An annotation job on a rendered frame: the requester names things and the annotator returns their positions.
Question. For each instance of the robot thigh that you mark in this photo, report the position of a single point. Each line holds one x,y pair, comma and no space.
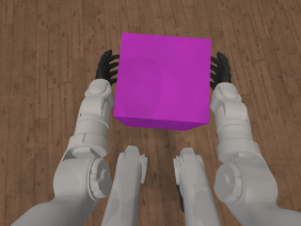
122,205
198,201

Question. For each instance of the carton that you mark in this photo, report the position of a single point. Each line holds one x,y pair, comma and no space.
163,82

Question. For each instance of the robot left forearm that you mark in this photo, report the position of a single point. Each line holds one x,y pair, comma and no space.
90,134

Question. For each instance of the left robot thigh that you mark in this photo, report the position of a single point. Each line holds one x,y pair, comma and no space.
122,205

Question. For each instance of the right robot upper arm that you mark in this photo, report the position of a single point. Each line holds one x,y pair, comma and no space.
250,193

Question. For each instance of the left robot upper arm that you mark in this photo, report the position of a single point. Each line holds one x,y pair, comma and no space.
79,185

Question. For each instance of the robot left hand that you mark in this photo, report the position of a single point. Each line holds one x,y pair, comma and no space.
103,71

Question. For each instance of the robot right hand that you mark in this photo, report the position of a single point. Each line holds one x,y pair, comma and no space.
222,71

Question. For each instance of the robot right forearm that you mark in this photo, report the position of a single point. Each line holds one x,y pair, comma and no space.
235,139

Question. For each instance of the right robot thigh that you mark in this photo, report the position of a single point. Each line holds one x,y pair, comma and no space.
198,201

